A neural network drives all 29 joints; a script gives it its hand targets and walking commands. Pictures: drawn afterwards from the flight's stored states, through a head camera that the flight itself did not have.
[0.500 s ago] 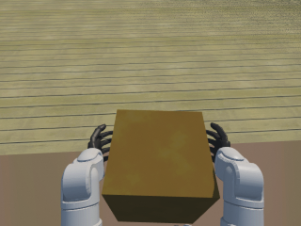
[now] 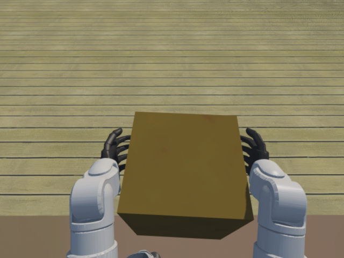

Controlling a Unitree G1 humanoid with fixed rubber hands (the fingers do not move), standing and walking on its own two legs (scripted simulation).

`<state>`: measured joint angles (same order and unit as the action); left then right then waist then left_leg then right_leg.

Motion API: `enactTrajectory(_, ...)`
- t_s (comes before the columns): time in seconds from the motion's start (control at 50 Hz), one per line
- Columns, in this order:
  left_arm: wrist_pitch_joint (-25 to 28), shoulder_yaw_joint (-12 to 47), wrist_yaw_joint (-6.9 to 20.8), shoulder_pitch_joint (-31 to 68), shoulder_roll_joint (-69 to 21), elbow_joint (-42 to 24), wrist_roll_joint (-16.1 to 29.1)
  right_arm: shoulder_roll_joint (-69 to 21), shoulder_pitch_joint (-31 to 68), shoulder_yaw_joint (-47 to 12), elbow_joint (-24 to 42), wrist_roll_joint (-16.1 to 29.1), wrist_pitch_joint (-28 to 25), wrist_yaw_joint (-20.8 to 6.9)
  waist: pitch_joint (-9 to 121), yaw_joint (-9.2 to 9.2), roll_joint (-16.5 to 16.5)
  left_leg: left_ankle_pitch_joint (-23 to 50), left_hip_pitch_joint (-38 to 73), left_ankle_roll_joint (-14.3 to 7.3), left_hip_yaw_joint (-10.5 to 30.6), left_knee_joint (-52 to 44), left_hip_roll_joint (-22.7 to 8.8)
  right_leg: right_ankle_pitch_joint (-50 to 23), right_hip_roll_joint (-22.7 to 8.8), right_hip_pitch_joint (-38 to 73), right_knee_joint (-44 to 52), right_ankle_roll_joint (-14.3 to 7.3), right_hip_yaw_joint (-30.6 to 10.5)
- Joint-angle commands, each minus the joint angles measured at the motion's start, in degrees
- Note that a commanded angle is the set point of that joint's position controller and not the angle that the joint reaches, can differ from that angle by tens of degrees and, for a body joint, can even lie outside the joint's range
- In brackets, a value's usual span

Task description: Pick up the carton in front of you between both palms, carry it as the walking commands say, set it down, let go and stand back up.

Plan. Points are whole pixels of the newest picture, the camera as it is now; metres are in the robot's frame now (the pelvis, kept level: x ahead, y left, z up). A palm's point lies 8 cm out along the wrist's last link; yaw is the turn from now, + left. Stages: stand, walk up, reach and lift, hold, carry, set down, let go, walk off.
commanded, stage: carry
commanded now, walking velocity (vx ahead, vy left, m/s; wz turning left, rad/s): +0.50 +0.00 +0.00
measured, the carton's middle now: (181, 181) +0.28 +0.00 +0.04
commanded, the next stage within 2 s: none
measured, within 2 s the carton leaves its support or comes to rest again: neither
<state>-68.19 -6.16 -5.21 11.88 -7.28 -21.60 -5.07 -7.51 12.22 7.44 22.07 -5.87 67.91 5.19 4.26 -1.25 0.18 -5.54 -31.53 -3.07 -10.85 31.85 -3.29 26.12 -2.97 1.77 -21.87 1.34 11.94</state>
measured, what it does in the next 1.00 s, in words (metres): goes down: left foot, then right foot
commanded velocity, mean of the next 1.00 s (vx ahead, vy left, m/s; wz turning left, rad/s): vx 0.50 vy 0.00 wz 0.00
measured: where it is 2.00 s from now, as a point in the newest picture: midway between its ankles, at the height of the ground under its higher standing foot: (172, 121)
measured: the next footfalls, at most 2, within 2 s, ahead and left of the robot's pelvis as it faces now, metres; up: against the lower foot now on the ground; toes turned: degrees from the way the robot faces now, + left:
left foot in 0.02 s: +0.19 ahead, +0.09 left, +0.00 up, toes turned +10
right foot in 0.48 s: +0.44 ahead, -0.07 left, +0.00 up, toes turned -5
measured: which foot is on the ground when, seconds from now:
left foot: up 0.00-0.00, down 0.02-0.50, up 0.52-0.90, down 0.92-1.00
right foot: down 0.00-0.04, up 0.06-0.46, down 0.48-0.90, up 0.92-1.00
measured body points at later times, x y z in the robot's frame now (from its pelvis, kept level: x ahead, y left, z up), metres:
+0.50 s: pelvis +0.31 +0.01 -0.01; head +0.36 +0.00 +0.44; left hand +0.69 +0.16 +0.11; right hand +0.70 -0.14 +0.10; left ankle +0.16 +0.09 -0.71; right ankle +0.41 -0.06 -0.73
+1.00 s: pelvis +0.67 +0.03 -0.07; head +0.69 +0.05 +0.38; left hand +1.04 +0.20 +0.05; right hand +1.04 -0.10 +0.06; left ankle +0.74 +0.09 -0.80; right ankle +0.48 -0.07 -0.67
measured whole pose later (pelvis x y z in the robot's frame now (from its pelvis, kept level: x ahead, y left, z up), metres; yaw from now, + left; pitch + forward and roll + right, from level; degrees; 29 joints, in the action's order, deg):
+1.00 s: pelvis +0.67 +0.03 -0.07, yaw +0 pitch +4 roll -1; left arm -67.6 -10.7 -7.3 39.5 1.3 5.2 -0.6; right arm -2.7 38.3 14.0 -1.8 -6.4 67.9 6.8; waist 1.5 -1.8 0.8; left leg -10.3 -26.2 -6.0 -5.5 31.1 1.9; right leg 30.0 2.5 -18.3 -72.2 -3.6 1.6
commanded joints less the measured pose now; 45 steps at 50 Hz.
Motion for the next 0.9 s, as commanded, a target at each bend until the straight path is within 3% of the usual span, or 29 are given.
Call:
enactTrajectory(0.0,-0.9,40.3,12.4,37.5,-37.8,1.2,22.5,-38.3,32.5,-39.6,-4.9,22.3,1.4,-12.0,15.3,4.56,0.8,-5.9,28.8,-0.6,-0.6,-2.1,3.1,-34.2,-5.0,-10.8,-22.2,-4.6,1.9)
enactTrajectory(0.02,-1.6,39.4,11.9,39.9,-37.3,2.9,22.4,-36.2,34.5,-38.0,-7.3,22.0,1.7,-11.8,18.4,5.02,-11.7,-17.3,36.2,-3.8,24.9,-9.6,-12.0,-17.6,-0.1,-22.6,-38.7,-2.1,1.0)
enactTrajectory(0.04,-2.0,38.7,11.6,42.9,-37.8,4.8,23.1,-36.1,37.5,-37.3,-9.5,23.0,1.6,-11.7,20.6,5.21,-22.1,-16.5,44.6,-11.0,45.0,-17.4,-19.5,2.7,6.6,-38.0,-51.7,-1.5,-5.7)
enactTrajectory(0.06,-2.0,38.0,11.2,46.0,-39.6,6.5,23.3,-38.3,40.9,-37.7,-10.1,24.5,1.7,-11.7,20.2,4.63,-17.1,-11.1,43.8,-11.7,41.5,-15.9,-19.8,2.7,2.8,-41.5,-59.0,-3.3,-11.8)
enactTrajectory(0.1,-1.4,36.7,10.7,50.4,-43.9,8.8,24.2,-43.7,47.6,-38.1,-10.5,27.1,1.1,-12.1,19.2,4.45,-5.4,1.5,37.9,-9.8,29.6,-11.0,-16.2,-3.0,-0.8,-43.4,-58.3,-5.0,-12.8)
enactTrajectory(0.12,-0.9,36.3,10.6,52.4,-45.6,10.0,24.4,-46.1,52.1,-38.6,-10.4,28.4,0.7,-12.3,19.5,3.71,-3.8,4.2,34.9,-8.6,25.3,-10.9,-14.9,-5.7,-1.9,-42.4,-54.4,-5.0,-12.8)
enactTrajectory(0.14,-0.4,35.8,10.4,55.4,-46.8,10.8,24.7,-48.1,56.2,-38.9,-10.9,29.4,0.2,-12.6,20.4,3.23,-4.2,4.9,33.5,-7.7,22.3,-11.4,-14.1,-7.3,-1.8,-40.9,-52.4,-4.8,-12.1)
enactTrajectory(0.2,0.5,35.2,9.6,59.8,-49.7,13.8,24.8,-50.8,61.7,-37.7,-13.7,30.6,-0.5,-12.8,21.3,2.73,-5.7,7.4,33.5,-8.3,17.9,-11.1,-12.8,-9.0,-1.1,-42.3,-47.4,-4.3,-10.2)
enactTrajectory(0.3,0.7,33.2,8.7,63.9,-51.1,18.0,24.1,-51.9,63.7,-34.2,-19.8,29.3,-0.3,-12.5,19.4,4.59,-6.5,16.7,38.3,-9.2,13.0,-9.3,-10.5,-14.0,-0.2,-47.3,-31.9,-3.9,-7.3)
enactTrajectory(0.36,0.3,32.4,9.1,65.0,-52.6,19.2,24.2,-52.9,63.6,-32.9,-21.9,28.3,0.1,-12.4,16.9,5.25,-7.5,23.2,34.6,-6.6,6.6,-9.2,-5.7,-23.1,4.0,-36.4,-13.6,-4.1,-2.0)
enactTrajectory(0.38,0.0,32.1,9.3,64.8,-52.9,19.4,24.1,-53.4,62.8,-32.5,-22.5,27.8,0.2,-12.4,16.8,4.88,-9.0,25.4,35.3,-6.0,6.2,-8.4,-5.8,-23.5,4.7,-34.0,-11.0,-4.5,-1.3)
enactTrajectory(0.4,-0.2,31.8,9.6,64.1,-53.3,19.8,24.0,-53.9,62.4,-32.4,-22.9,27.4,0.3,-12.4,18.6,3.43,-10.2,31.0,35.1,-5.1,5.2,-5.1,-7.2,-28.6,4.2,-29.1,-12.9,-5.7,-2.1)
enactTrajectory(0.44,-0.4,31.2,10.4,62.8,-53.7,20.9,23.7,-54.9,61.2,-32.7,-23.6,26.5,0.6,-12.4,22.0,0.0,-7.1,36.3,34.7,-1.7,1.7,7.4,-5.3,-30.0,6.6,-17.8,-4.6,-6.8,-0.6)
enactTrajectory(0.46,-0.4,30.8,10.9,61.6,-53.9,21.6,23.8,-54.9,61.3,-32.8,-23.7,26.2,0.6,-12.4,23.5,-2.62,-4.0,26.6,27.0,-0.7,2.0,16.6,-3.3,-30.3,3.2,-7.4,-3.8,-6.7,-3.9)
enactTrajectory(0.48,-0.2,30.5,11.4,61.4,-53.0,21.9,23.5,-55.7,61.6,-33.0,-23.5,25.9,0.8,-12.2,29.1,-2.71,8.0,4.5,11.0,0.4,4.1,30.1,1.2,-39.5,-9.8,9.4,-10.5,-11.6,-22.3)
enactTrajectory(0.5,0.2,30.3,11.7,60.4,-53.0,22.5,23.4,-56.5,60.6,-32.9,-23.4,25.2,0.9,-12.2,31.9,-3.4,19.1,-25.2,-6.8,1.3,7.8,43.8,8.7,-35.1,-16.0,19.7,-6.4,-20.2,-39.8)
enactTrajectory(0.52,0.4,31.3,12.1,61.5,-55.0,20.8,24.7,-56.5,62.2,-33.1,-22.1,24.8,0.5,-11.9,29.3,-3.49,16.3,-26.1,-15.4,-0.3,11.4,48.3,5.6,-32.0,-16.5,20.3,-5.6,-21.1,-40.1)
enactTrajectory(0.54,0.8,32.7,12.5,64.6,-57.0,17.9,26.2,-56.6,64.2,-33.6,-20.2,24.8,0.0,-11.4,27.8,-4.64,9.9,-23.3,-16.8,-1.0,13.3,46.8,3.6,-34.8,-15.4,18.2,-5.8,-19.3,-37.1)
enactTrajectory(0.56,1.2,34.2,12.7,67.7,-58.4,14.9,27.9,-57.0,65.3,-33.9,-18.3,24.9,-0.6,-10.8,25.2,-3.8,5.2,-20.1,-16.3,-1.1,13.3,42.4,2.1,-37.5,-14.5,13.9,-5.8,-17.4,-33.0)
enactTrajectory(0.58,1.6,35.6,12.7,70.3,-59.4,12.2,29.4,-56.9,65.3,-34.1,-16.5,24.8,-1.0,-10.2,24.6,-3.09,3.4,-17.9,-14.1,-0.9,13.5,37.8,1.0,-35.6,-13.7,10.5,-5.0,-16.0,-30.6)
enactTrajectory(0.62,2.0,37.6,12.4,71.2,-59.3,8.5,31.2,-55.8,63.5,-34.6,-14.2,24.1,-1.6,-9.0,24.6,-2.87,2.8,-17.1,-11.0,0.3,12.5,30.2,1.0,-34.3,-12.6,7.8,-3.6,-14.8,-27.6)
enactTrajectory(0.66,2.2,38.3,12.1,69.0,-57.3,6.9,31.4,-54.1,60.5,-35.0,-13.2,23.0,-2.0,-8.2,24.4,-3.71,4.6,-17.4,-11.2,1.4,10.0,22.4,2.4,-40.5,-11.5,8.7,-4.0,-15.4,-24.3)
enactTrajectory(0.68,2.1,38.5,12.0,67.7,-56.2,6.7,31.3,-53.3,59.3,-35.2,-13.0,22.3,-2.1,-8.0,25.3,-4.2,5.8,-11.1,-12.4,1.3,9.5,23.3,2.1,-47.0,-11.4,11.1,-6.0,-15.4,-22.8)
enactTrajectory(0.72,2.1,38.6,12.1,64.4,-54.0,7.1,30.7,-50.9,57.7,-35.6,-11.8,21.5,-2.0,-7.7,25.3,-5.84,6.3,1.3,-17.2,1.6,8.7,16.3,2.3,-47.2,-7.1,16.3,-9.1,-13.3,-19.0)
enactTrajectory(0.76,1.9,38.7,12.3,61.8,-52.6,8.8,30.0,-48.5,56.4,-35.5,-11.8,20.5,-1.4,-8.0,21.9,-6.25,4.1,11.7,-11.0,2.6,7.3,1.8,3.3,-39.4,-3.7,11.6,-9.5,-12.0,-15.9)
enactTrajectory(0.8,1.6,38.4,12.7,60.5,-51.2,11.5,29.5,-46.8,55.6,-35.0,-13.4,19.9,-0.7,-8.5,18.6,-6.6,4.2,22.3,-0.8,1.2,5.1,-6.7,4.2,-32.2,-2.1,3.6,-10.3,-11.3,-13.3)
enactTrajectory(0.84,1.3,37.9,13.0,60.0,-50.4,14.5,28.8,-45.6,56.0,-34.4,-15.3,19.6,0.1,-9.3,16.1,-6.03,6.1,27.0,4.8,-0.7,5.6,-9.5,3.2,-29.3,-2.5,-0.3,-13.8,-10.9,-12.9)
enactTrajectory(0.86,1.2,37.7,13.1,60.4,-50.5,16.1,28.6,-45.1,56.0,-33.7,-16.6,19.4,0.5,-9.7,15.6,-4.5,5.9,28.6,8.6,-1.5,6.3,-11.4,2.0,-28.5,-2.4,-1.8,-17.6,-10.2,-12.7)
enactTrajectory(0.88,1.1,37.4,13.2,61.4,-50.8,17.7,28.6,-44.5,55.4,-32.8,-18.1,19.4,0.8,-10.2,16.9,-1.06,4.2,28.8,17.1,-1.6,5.1,-12.6,1.6,-30.8,-1.8,-4.9,-25.5,-9.0,-11.1)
